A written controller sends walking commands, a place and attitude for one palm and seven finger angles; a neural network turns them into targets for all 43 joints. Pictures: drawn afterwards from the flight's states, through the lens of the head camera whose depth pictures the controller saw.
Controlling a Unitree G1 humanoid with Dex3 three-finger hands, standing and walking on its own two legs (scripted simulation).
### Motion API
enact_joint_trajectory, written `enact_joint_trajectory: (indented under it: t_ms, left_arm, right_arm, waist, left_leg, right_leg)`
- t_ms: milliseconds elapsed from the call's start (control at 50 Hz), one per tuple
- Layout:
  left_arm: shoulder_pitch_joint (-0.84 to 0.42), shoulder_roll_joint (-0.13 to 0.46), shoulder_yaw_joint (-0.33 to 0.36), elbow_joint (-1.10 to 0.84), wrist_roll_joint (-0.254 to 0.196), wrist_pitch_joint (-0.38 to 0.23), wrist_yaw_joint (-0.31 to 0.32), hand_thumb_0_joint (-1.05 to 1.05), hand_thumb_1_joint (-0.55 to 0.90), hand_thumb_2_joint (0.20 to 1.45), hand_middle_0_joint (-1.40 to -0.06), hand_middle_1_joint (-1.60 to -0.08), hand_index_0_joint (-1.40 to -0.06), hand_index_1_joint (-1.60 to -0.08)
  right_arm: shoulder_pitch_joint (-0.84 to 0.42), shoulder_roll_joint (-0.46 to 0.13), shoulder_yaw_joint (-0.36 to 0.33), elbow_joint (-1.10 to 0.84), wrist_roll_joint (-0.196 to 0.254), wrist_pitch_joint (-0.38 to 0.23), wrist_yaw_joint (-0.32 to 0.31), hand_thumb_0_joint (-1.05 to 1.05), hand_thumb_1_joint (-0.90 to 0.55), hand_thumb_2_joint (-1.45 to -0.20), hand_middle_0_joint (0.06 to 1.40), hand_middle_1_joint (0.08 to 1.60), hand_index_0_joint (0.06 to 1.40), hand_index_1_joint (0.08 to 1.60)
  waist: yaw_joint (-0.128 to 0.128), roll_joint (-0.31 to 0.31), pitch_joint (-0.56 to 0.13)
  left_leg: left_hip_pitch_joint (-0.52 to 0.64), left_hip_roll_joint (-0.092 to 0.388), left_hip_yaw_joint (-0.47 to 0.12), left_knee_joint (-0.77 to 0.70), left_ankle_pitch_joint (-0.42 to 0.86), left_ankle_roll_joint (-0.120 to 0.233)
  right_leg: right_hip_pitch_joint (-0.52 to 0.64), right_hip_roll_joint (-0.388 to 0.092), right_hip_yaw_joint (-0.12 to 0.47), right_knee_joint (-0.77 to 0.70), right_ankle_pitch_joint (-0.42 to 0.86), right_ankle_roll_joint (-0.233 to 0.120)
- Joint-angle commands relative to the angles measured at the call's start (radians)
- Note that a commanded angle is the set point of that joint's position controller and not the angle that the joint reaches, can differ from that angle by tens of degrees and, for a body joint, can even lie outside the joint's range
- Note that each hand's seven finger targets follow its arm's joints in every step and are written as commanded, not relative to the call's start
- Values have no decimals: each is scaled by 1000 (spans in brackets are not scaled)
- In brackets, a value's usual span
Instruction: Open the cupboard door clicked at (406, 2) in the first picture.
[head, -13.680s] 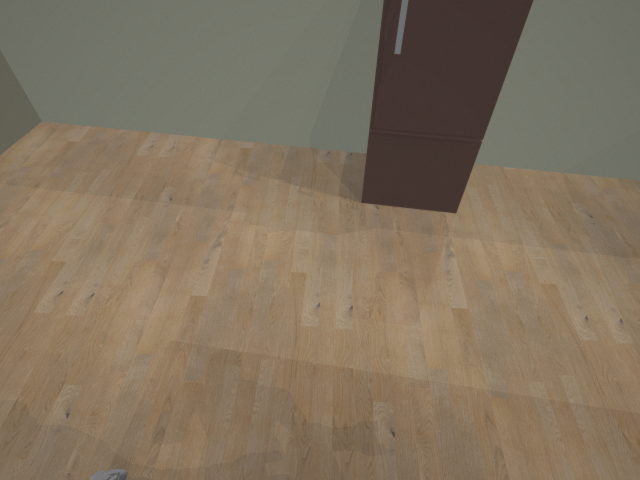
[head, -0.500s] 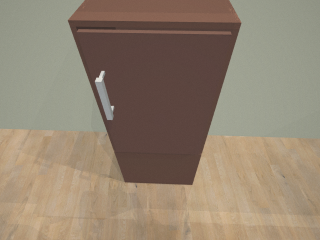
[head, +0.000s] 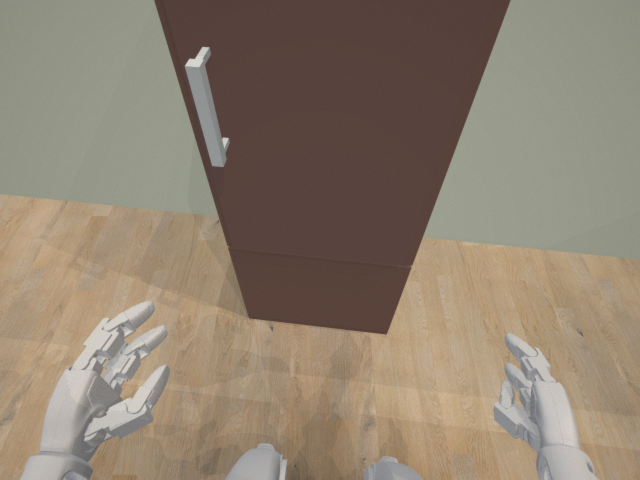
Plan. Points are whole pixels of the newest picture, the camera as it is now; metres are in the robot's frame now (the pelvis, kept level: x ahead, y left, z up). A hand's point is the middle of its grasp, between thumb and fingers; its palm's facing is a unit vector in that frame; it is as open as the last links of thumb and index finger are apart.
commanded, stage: raise the hand with hooked fingers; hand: left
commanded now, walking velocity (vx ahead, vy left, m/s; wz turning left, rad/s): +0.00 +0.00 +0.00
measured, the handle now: (212, 110) +0.58 +0.22 +0.12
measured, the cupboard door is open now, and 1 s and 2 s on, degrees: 0 0 0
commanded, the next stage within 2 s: move the hooked fingers beside the handle in 1.66 s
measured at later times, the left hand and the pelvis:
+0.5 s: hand (100, 336) +0.24 +0.26 +0.08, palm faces -0.01 -1.00 -0.04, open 11.7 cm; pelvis +0.00 +0.03 +0.03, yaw -1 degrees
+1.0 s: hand (51, 274) +0.28 +0.31 +0.13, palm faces +0.02 -1.00 -0.03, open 13.9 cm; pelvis +0.01 +0.05 +0.05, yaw +0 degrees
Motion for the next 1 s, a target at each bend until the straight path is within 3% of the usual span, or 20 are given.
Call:
enact_joint_trajectory:
  t_ms: [0, 60, 100, 160, 200, 240, 300, 340, 400, 440, 540, 640, 740, 820, 920, 960, 980]
  left_arm:
    - [-283, 200, 46, -422, 2, -80, 51, 0, 363, 670, -238, -645, -238, -645]
    - [-225, 207, 51, -357, 20, -50, 42, 0, 293, 640, -243, -690, -243, -690]
    - [-208, 241, 86, -291, 2, -2, 21, 0, 247, 620, -247, -720, -247, -720]
    - [-153, 251, 123, -255, -17, 59, 10, 0, 177, 590, -252, -765, -252, -765]
    - [-146, 266, 156, -199, -37, 91, 13, 0, 130, 570, -255, -795, -255, -795]
    - [-156, 267, 161, -235, -40, 84, 23, 0, 83, 550, -258, -825, -258, -825]
    - [-173, 263, 157, -222, -44, 67, 34, 0, 13, 520, -263, -870, -263, -870]
    - [-176, 258, 151, -227, -37, 51, 34, 0, -33, 500, -267, -900, -267, -900]
    - [-210, 271, 145, -223, -31, 47, 31, 0, -103, 470, -272, -945, -272, -945]
    - [-232, 277, 149, -239, -29, 48, 29, 0, -150, 450, -275, -975, -275, -975]
    - [-271, 296, 154, -272, -19, 68, 41, 0, -267, 400, -283, -1050, -283, -1050]
    - [-340, 314, 158, -246, -10, 110, 39, 0, -383, 350, -292, -1125, -292, -1125]
    - [-406, 338, 177, -191, -15, 160, 14, 0, -500, 300, -300, -1200, -300, -1200]
    - [-483, 372, 195, -185, -15, 182, -11, 0, -500, 300, -300, -1200, -300, -1200]
    - [-539, 403, 222, -117, -22, 207, -36, 0, -500, 300, -300, -1200, -300, -1200]
    - [-580, 420, 227, -119, -21, 207, -45, 0, -500, 300, -300, -1200, -300, -1200]
    - [-584, 424, 235, -101, -24, 211, -49, 0, -500, 300, -300, -1200, -300, -1200]
  right_arm:
    - [59, -84, -9, -98, -11, -45, -36, 0, -900, -900, 200, 300, 200, 300]
    - [54, -85, -3, -69, -4, -50, -47, 0, -900, -900, 200, 300, 200, 300]
    - [47, -90, 5, -65, -1, -50, -52, 0, -900, -900, 200, 300, 200, 300]
    - [38, -83, 11, -75, 4, -46, -52, 0, -900, -900, 200, 300, 200, 300]
    - [28, -82, 16, -79, 3, -42, -52, 0, -900, -900, 200, 300, 200, 300]
    - [40, -84, 17, -83, 0, -46, -48, 0, -900, -900, 200, 300, 200, 300]
    - [48, -91, 19, -81, -2, -56, -43, 0, -900, -900, 200, 300, 200, 300]
    - [65, -95, 15, -76, -2, -62, -39, 0, -900, -900, 200, 300, 200, 300]
    - [76, -109, 16, -72, -1, -67, -38, 0, -900, -900, 200, 300, 200, 300]
    - [85, -111, 15, -71, 1, -69, -40, 0, -900, -900, 200, 300, 200, 300]
    - [94, -115, 18, -72, 2, -67, -43, 0, -900, -900, 200, 300, 200, 300]
    - [87, -119, 28, -75, 4, -51, -45, 0, -900, -900, 200, 300, 200, 300]
    - [91, -124, 34, -75, 5, -36, -53, 0, -900, -900, 200, 300, 200, 300]
    - [85, -122, 42, -77, 4, -30, -56, 0, -900, -900, 200, 300, 200, 300]
    - [84, -124, 48, -72, 4, -20, -61, 0, -900, -900, 200, 300, 200, 300]
    - [83, -125, 48, -67, 6, -19, -64, 0, -900, -900, 200, 300, 200, 300]
    - [84, -125, 48, -67, 5, -19, -66, 0, -900, -900, 200, 300, 200, 300]
  waist:
    - [-84, 42, -172]
    - [-75, 73, -167]
    - [-58, 79, -161]
    - [-32, 61, -199]
    - [-19, 12, -162]
    - [-18, 20, -188]
    - [-19, 2, -154]
    - [-24, 38, -164]
    - [-33, 26, -134]
    - [-32, 63, -153]
    - [-29, 106, -165]
    - [-32, 136, -127]
    - [-34, 88, -137]
    - [-28, 135, -156]
    - [-29, 100, -144]
    - [-28, 131, -158]
    - [-29, 104, -156]
  left_leg:
    - [74, -19, -19, -90, 226, 51]
    - [85, -18, -28, -120, 216, 49]
    - [81, -20, -34, -138, 217, 47]
    - [100, -27, -32, -188, 224, 44]
    - [89, -27, -38, -211, 216, 41]
    - [117, -28, -36, -234, 220, 41]
    - [134, -27, -43, -259, 224, 40]
    - [163, -29, -36, -275, 227, 40]
    - [190, -26, -44, -297, 224, 41]
    - [222, -27, -42, -314, 228, 39]
    - [307, -18, -59, -354, 293, 29]
    - [338, -14, -71, -388, 295, 19]
    - [371, -13, -72, -403, 341, 17]
    - [414, -13, -75, -415, 399, 9]
    - [423, -14, -74, -430, 398, 11]
    - [443, -15, -74, -437, 407, 10]
    - [444, -14, -76, -441, 410, 11]
  right_leg:
    - [145, 14, 179, -258, 164, 47]
    - [148, 19, 148, -269, 149, 42]
    - [178, 22, 147, -284, 136, 39]
    - [240, 11, 139, -318, 129, 48]
    - [256, 15, 132, -335, 97, 46]
    - [262, 12, 120, -341, 102, 49]
    - [254, 23, 100, -340, 109, 42]
    - [252, 22, 90, -340, 131, 42]
    - [235, 33, 66, -338, 145, 36]
    - [244, 31, 58, -340, 161, 36]
    - [259, 40, 26, -333, 237, 28]
    - [264, 44, 15, -351, 242, 24]
    - [300, 48, 14, -375, 296, 25]
    - [327, 49, 15, -385, 333, 18]
    - [342, 51, 15, -408, 345, 18]
    - [350, 47, 18, -416, 348, 18]
    - [356, 46, 16, -420, 352, 19]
